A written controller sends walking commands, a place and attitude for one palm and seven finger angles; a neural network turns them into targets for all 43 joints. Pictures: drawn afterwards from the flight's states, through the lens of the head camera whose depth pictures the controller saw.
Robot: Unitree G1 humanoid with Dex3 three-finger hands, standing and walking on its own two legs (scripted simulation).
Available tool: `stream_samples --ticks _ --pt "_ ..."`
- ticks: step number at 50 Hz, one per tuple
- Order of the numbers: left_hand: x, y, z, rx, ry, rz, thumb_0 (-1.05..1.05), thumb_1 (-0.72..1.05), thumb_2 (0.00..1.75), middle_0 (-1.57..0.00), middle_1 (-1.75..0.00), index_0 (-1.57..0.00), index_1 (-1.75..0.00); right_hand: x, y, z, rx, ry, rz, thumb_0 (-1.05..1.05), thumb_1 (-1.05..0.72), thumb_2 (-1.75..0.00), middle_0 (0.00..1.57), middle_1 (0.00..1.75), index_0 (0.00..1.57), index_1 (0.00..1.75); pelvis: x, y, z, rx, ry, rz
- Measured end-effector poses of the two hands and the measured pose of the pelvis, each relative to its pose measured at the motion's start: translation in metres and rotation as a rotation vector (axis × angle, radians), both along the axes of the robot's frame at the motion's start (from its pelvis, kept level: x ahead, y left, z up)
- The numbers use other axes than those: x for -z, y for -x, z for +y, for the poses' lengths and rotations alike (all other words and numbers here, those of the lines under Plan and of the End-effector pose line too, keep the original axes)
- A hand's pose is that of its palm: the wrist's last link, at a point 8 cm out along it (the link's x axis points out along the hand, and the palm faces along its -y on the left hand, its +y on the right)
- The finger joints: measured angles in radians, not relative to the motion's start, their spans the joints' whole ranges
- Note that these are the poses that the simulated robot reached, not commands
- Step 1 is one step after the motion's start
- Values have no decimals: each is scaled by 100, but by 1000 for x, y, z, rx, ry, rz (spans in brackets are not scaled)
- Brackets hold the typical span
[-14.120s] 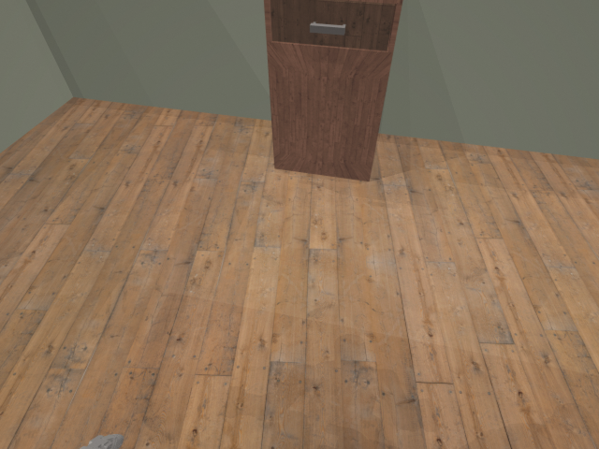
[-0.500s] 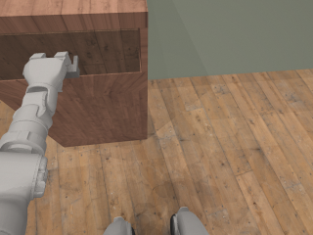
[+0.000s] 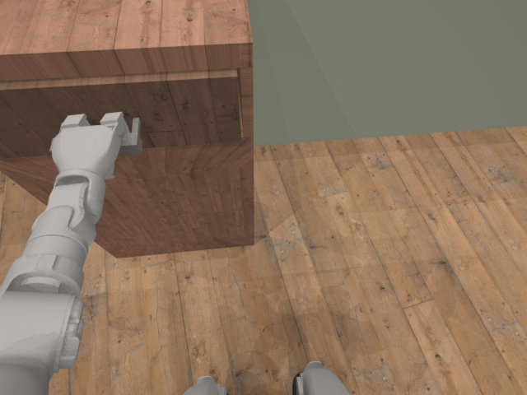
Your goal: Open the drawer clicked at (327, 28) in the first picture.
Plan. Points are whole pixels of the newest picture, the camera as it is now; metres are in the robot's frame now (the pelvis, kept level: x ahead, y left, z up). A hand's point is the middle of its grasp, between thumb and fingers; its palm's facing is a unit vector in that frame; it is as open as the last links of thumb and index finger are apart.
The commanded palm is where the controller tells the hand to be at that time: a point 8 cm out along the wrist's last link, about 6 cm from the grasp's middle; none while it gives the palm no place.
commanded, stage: pull the drawer open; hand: left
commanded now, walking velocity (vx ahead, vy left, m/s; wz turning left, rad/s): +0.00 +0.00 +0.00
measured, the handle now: (99, 135) +0.53 +0.24 +0.02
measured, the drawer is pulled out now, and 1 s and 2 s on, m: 0.01 0.06 0.15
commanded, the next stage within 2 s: none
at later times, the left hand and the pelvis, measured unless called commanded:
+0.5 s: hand (102, 181) +0.45 +0.24 +0.00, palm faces -0.08 +0.00 -1.00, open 5.9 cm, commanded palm +0.43 +0.23 +0.05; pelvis +0.00 -0.01 +0.00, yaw +2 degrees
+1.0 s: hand (100, 195) +0.42 +0.23 +0.00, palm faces -0.05 -0.04 -1.00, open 5.9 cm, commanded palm +0.37 +0.24 +0.05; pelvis -0.01 +0.00 +0.01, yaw -1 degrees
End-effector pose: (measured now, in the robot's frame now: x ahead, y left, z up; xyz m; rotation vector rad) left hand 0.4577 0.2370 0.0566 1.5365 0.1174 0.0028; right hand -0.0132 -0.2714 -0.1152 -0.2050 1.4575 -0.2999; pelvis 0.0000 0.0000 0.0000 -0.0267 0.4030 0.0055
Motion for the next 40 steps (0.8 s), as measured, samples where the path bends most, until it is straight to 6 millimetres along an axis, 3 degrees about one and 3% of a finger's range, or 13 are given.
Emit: stream_samples --ticks 13,20,26,40 --pt "1 27 -1 4 -8 -24 1 69 80 -30 -135 -36 -135 1 -65 3 -71 -24 -116 1 -90 -90 20 30 20 30 -6 -12 0 -20 -3 -38" --pt "0 25 -2 -6 -33 -6 0 67 81 -34 -135 -37 -135 4 -80 -2 -102 -12 -158 1 -90 -90 20 30 20 30 -3 -5 -5 -33 -5 -38" --pt "-1 25 -2 -11 -33 11 0 67 79 -35 -135 -38 -135 5 -64 -7 -89 -3 -151 1 -90 -90 20 30 20 30 -1 3 -8 -29 -9 -37" --pt "0 26 -3 -11 -32 3 0 67 80 -34 -135 -37 -135 7 9 -14 -17 15 -26 1 -90 -90 20 30 20 30 4 17 -11 -13 -12 -28"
